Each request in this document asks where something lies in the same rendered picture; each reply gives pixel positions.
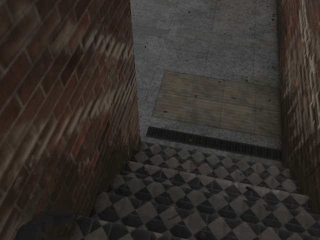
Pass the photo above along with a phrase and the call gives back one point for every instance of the stairs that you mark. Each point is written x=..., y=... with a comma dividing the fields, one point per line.
x=169, y=193

